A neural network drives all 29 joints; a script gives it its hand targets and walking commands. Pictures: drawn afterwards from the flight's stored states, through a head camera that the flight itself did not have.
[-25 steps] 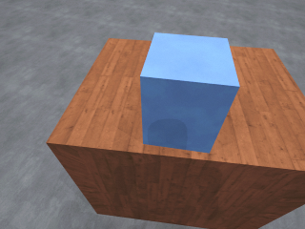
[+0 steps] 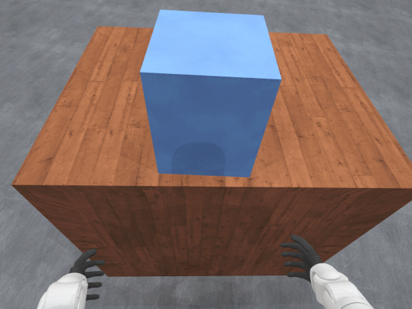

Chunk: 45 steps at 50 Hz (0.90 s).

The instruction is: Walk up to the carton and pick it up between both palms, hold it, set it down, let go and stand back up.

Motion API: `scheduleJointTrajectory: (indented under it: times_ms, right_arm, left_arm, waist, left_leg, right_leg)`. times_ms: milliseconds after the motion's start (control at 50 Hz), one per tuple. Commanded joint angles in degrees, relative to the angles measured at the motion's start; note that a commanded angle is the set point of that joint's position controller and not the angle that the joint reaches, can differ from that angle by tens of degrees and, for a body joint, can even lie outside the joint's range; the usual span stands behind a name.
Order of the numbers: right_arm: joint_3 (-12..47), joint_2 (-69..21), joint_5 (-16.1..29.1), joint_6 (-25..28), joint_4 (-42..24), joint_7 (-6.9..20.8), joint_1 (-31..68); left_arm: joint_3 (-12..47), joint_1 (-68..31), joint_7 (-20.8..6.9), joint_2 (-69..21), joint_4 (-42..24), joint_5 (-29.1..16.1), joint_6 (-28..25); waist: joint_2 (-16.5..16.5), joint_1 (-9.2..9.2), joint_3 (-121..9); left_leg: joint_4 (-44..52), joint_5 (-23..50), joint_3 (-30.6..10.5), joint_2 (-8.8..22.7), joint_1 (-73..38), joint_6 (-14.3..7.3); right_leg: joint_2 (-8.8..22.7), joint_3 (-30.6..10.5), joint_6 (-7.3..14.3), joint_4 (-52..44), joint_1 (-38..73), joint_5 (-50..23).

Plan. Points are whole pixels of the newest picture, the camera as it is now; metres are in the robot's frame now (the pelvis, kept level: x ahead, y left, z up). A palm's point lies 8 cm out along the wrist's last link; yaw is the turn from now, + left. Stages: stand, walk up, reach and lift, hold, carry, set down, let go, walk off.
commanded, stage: reach and lift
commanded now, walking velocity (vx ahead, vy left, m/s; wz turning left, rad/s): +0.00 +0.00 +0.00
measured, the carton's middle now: (207, 98) +0.49 +0.00 +0.14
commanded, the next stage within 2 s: none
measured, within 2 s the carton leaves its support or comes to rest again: neither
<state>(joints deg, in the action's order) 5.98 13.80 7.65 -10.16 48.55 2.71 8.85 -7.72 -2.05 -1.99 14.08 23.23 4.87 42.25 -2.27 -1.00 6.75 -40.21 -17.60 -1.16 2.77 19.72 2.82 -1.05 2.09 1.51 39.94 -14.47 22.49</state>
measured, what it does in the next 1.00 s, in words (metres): stands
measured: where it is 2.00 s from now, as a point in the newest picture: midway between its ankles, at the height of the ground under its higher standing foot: outside the picture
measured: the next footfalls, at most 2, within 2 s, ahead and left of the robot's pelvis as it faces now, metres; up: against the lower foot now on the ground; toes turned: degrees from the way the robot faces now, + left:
none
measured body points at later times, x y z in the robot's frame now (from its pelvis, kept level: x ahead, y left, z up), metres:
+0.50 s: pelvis +0.01 +0.00 +0.03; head +0.03 +0.00 +0.48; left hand +0.19 +0.26 -0.04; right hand +0.21 -0.21 -0.03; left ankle +0.04 +0.14 -0.72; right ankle -0.01 -0.10 -0.72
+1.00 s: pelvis +0.02 +0.02 +0.03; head +0.02 +0.03 +0.48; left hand +0.21 +0.25 +0.01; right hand +0.21 -0.21 +0.02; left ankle +0.04 +0.14 -0.72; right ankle -0.01 -0.10 -0.72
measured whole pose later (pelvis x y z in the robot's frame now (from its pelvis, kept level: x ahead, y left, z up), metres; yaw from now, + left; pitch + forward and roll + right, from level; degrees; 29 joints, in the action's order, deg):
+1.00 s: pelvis +0.02 +0.02 +0.03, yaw -3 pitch -3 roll +0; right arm -1.8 12.2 7.5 -16.0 1.7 0.2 -19.2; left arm -2.7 18.8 0.4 12.7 -2.9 -6.5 28.1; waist -0.6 2.6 2.4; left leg -15.0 -7.5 3.6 1.9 4.9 1.0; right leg 0.0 -1.9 -0.3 13.6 -0.6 10.4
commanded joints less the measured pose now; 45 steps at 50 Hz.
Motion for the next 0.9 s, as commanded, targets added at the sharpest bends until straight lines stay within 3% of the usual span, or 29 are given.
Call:
scheduleJointTrajectory:
  times_ms: [0, 80, 160, 280, 380, 540, 680, 880]
  right_arm:
    - [1.80, 8.00, -0.79, -1.35, -9.62, -3.11, -5.21]
    - [-2.00, 2.82, -4.80, -0.10, -23.08, -2.52, -4.98]
    - [-5.39, -0.76, -7.72, 0.97, -30.40, -3.27, -8.46]
    - [-5.26, 1.01, -6.09, -0.79, -32.22, -6.31, -12.43]
    - [-4.05, 1.90, -4.34, -2.01, -33.91, -7.31, -16.65]
    - [-6.38, 2.85, -3.91, -2.30, -41.90, -4.47, -18.80]
    - [-9.06, 3.17, -2.94, -3.08, -46.43, -2.54, -22.39]
    - [-10.30, 4.99, -0.46, -4.45, -53.40, -2.49, -25.33]
  left_arm:
    - [-4.44, 12.18, -0.21, 7.98, -0.89, 2.63, 0.66]
    - [-5.01, 2.64, -0.37, 10.40, -5.29, 1.50, -6.31]
    - [-2.30, -0.49, -0.11, 10.95, -10.78, -3.17, -11.22]
    - [-1.04, 4.59, -0.61, 11.68, -11.85, -8.28, -11.44]
    - [-0.71, 12.57, -1.37, 9.94, -11.85, -8.42, -11.19]
    - [1.03, 13.29, 0.46, 6.73, -19.63, -8.62, -14.14]
    - [2.79, 14.40, 2.33, 4.72, -26.74, -9.83, -15.60]
    - [3.05, 19.06, 2.53, 3.10, -32.67, -10.91, -14.73]
  waist:
    - [0.32, 3.78, -3.34]
    - [-1.17, 5.58, -5.61]
    - [0.82, 4.34, -11.39]
    - [1.48, 2.30, -13.03]
    - [-0.10, 2.92, -9.90]
    - [3.07, 4.01, -7.12]
    - [5.67, 3.62, -7.94]
    - [3.51, 3.63, -7.69]
  left_leg:
    - [12.26, 14.02, 7.61, -4.87, -9.67, -0.52]
    - [14.60, 7.97, 9.31, -3.56, -9.29, -1.57]
    - [14.42, 5.64, 10.39, -1.93, -8.65, -2.14]
    - [16.85, 10.10, 8.50, -2.24, -16.38, -1.48]
    - [19.89, 17.48, 8.42, -3.44, -21.39, -0.94]
    - [22.52, 19.17, 7.85, -3.26, -25.00, 0.42]
    - [23.56, 19.36, 6.80, -2.36, -25.59, 1.10]
    - [24.26, 23.53, 5.91, -2.32, -26.84, 1.65]
  right_leg:
    - [-0.08, 2.58, -2.32, -14.35, 3.79, -24.82]
    - [2.34, -1.15, -4.28, -18.57, 0.53, -16.61]
    - [4.60, -4.50, -4.53, -18.25, 0.74, -15.40]
    - [3.86, -1.63, -5.31, -19.61, 2.81, -22.77]
    - [1.33, 0.83, -4.86, -22.52, 5.67, -25.57]
    - [-0.51, 2.06, -2.58, -27.45, 1.18, -16.46]
    - [-0.47, 1.20, -1.23, -28.73, 0.09, -15.84]
    - [-1.35, 0.37, -0.84, -30.54, 1.42, -17.72]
